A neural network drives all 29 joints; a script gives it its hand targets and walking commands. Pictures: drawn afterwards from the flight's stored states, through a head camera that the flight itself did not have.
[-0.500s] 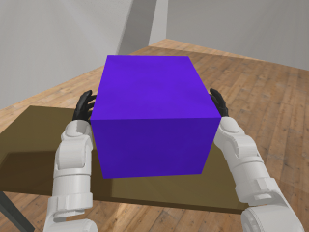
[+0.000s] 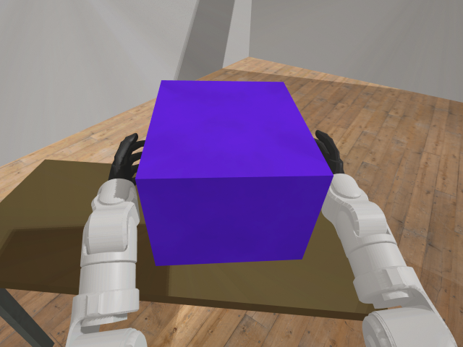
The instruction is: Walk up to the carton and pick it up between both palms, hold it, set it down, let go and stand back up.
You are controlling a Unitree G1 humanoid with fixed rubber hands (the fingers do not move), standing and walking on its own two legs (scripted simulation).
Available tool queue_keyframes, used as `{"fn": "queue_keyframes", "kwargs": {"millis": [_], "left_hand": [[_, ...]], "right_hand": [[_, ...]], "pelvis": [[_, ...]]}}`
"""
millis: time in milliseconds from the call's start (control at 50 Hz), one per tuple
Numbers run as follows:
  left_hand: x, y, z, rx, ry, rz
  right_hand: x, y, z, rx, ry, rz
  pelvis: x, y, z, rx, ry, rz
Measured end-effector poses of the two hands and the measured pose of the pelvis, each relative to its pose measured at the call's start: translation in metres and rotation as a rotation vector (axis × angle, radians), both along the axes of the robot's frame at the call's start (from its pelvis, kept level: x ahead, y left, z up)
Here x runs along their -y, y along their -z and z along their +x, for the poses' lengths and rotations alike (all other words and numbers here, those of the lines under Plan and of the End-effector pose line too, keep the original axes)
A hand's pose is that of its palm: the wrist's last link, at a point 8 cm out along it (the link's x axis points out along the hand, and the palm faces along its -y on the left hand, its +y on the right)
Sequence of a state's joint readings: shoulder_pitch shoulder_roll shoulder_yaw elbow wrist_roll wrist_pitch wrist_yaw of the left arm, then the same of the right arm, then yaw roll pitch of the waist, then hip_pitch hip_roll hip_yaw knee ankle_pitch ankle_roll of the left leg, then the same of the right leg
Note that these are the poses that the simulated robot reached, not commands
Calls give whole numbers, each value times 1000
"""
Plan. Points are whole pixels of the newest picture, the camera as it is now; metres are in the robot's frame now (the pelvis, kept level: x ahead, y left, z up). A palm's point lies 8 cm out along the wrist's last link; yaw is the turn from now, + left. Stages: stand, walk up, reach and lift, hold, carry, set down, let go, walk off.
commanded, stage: hold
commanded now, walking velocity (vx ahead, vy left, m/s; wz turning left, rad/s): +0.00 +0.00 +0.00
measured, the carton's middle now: (226, 163) +0.42 +0.01 +0.16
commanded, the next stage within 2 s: none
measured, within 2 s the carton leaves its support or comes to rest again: neither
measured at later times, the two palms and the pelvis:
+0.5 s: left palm (122, 184) +0.35 +0.18 +0.18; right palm (330, 179) +0.35 -0.16 +0.17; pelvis +0.00 +0.00 +0.00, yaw +0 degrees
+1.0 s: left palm (118, 183) +0.36 +0.19 +0.17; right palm (321, 171) +0.37 -0.15 +0.18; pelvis +0.01 +0.00 +0.00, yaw +1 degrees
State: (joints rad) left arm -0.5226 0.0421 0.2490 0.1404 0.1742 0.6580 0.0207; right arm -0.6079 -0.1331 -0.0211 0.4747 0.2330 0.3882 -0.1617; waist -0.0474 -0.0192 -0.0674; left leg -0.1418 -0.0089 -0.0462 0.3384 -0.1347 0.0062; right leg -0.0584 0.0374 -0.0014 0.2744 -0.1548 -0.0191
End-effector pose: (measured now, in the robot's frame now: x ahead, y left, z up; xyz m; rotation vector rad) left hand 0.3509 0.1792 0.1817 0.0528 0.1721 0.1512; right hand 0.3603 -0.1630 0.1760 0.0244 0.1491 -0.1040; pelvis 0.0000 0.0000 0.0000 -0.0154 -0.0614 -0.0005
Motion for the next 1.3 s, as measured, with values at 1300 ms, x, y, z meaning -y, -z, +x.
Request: {"fn": "queue_keyframes", "kwargs": {"millis": [1300], "left_hand": [[-4,10,2,-26,-8,-4]], "right_hand": [[-4,5,5,-22,-8,-5]], "pelvis": [[-4,0,8,-8,2,-4]]}}
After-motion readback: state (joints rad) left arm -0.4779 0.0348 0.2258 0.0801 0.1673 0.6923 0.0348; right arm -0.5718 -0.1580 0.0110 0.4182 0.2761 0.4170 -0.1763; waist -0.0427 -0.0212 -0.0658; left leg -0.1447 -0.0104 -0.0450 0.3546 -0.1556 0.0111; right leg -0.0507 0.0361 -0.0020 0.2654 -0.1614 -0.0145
